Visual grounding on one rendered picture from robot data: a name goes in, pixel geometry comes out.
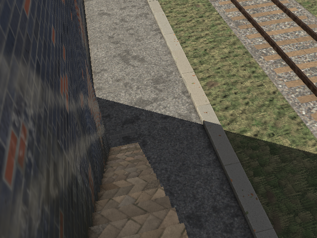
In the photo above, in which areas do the stairs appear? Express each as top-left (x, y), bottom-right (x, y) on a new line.
top-left (88, 143), bottom-right (188, 238)

